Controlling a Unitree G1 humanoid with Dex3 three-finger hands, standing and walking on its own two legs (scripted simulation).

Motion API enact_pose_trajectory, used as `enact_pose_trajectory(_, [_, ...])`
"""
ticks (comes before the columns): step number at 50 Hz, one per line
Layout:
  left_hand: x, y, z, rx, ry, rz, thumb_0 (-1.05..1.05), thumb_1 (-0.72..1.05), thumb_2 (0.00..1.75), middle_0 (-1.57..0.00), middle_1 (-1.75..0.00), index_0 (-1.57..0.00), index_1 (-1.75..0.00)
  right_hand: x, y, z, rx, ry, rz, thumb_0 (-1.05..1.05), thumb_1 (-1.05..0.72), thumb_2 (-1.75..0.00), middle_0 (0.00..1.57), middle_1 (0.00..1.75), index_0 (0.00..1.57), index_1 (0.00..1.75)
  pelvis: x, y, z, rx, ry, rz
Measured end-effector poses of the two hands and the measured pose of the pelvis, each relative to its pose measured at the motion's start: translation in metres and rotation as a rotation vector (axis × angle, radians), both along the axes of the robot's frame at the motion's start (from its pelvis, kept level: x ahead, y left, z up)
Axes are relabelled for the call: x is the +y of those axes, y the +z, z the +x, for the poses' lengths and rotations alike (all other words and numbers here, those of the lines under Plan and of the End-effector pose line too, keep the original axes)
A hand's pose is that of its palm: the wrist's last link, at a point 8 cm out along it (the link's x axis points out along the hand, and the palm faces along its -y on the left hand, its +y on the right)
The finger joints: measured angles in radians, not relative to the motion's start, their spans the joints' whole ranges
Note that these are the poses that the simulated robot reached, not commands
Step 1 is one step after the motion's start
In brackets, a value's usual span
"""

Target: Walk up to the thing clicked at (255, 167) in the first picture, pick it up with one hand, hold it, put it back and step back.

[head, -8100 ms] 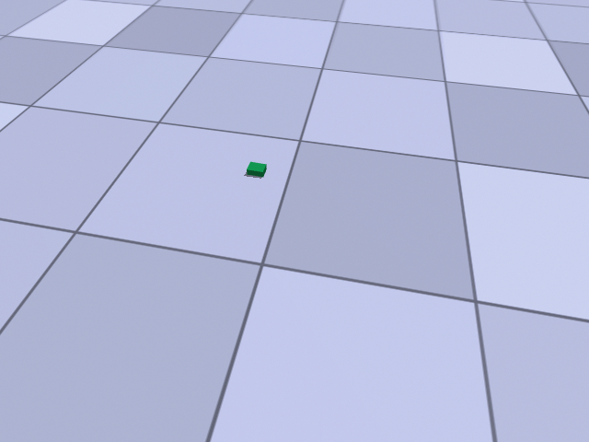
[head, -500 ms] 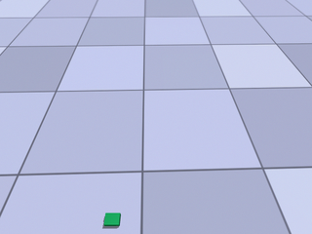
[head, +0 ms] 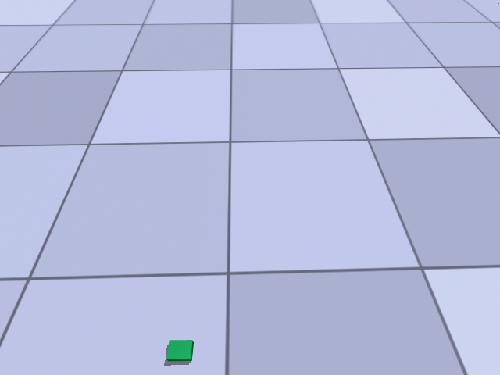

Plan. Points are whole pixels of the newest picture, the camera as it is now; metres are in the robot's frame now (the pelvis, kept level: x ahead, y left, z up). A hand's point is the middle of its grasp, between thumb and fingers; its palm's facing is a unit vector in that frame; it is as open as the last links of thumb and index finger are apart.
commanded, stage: stand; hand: left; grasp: from above
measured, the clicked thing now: (180, 350) +0.33 +0.26 -0.77
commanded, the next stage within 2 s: rise first in 0.44 s
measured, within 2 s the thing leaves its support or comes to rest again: neither
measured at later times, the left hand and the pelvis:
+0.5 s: hand out of the picture +0.07 +0.25 -0.16, palm faces -0.02 -0.94 -0.34, open 7.4 cm; pelvis +0.00 +0.00 +0.00, yaw +0 degrees
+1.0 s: hand out of the picture +0.14 +0.26 -0.22, palm faces -0.11 -0.91 -0.41, open 11.9 cm; pelvis -0.02 +0.01 -0.06, yaw -2 degrees
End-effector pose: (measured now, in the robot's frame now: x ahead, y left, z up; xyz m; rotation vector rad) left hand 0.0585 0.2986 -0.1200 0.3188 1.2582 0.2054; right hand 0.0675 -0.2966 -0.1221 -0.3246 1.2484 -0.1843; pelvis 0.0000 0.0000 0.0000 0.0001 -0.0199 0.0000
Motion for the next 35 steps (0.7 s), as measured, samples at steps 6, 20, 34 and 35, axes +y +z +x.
enact_pose_trajectory(6, [0.0, 0.0, 0.002, -0.005, 0.0, -0.002, 0.01, 0.9, 0.9, -0.2, -0.3, -0.2, -0.3, 0.0, 0.001, 0.002, -0.004, 0.003, -0.003, 0.0, -0.91, -0.9, 0.2, 0.3, 0.2, 0.3, 0.0, 0.0, 0.001, -0.001, -0.001, 0.0])
enact_pose_trajectory(20, [0.0, 0.0, 0.006, -0.012, -0.002, -0.004, 0.01, 0.9, 0.9, -0.2, -0.3, -0.2, -0.3, 0.0, 0.002, 0.006, -0.011, 0.003, -0.003, 0.0, -0.91, -0.9, 0.2, 0.3, 0.2, 0.3, 0.001, 0.0, 0.002, 0.001, 0.0, 0.0])
enact_pose_trajectory(34, [-0.003, -0.006, 0.046, -0.111, 0.025, -0.018, 0.01, 0.76, 0.9, -0.22, -0.42, -0.2, -0.43, 0.018, -0.001, 0.013, -0.129, -0.011, 0.016, 0.0, -0.91, -0.9, 0.2, 0.3, 0.2, 0.3, 0.001, -0.008, -0.009, 0.074, 0.003, -0.002])
enact_pose_trajectory(35, [-0.003, -0.009, 0.055, -0.118, 0.014, -0.02, 0.01, 0.71, 0.89, -0.22, -0.46, -0.21, -0.47, 0.021, -0.002, 0.013, -0.138, -0.012, 0.021, 0.0, -0.91, -0.9, 0.2, 0.3, 0.2, 0.3, 0.001, -0.011, -0.011, 0.091, 0.001, -0.002])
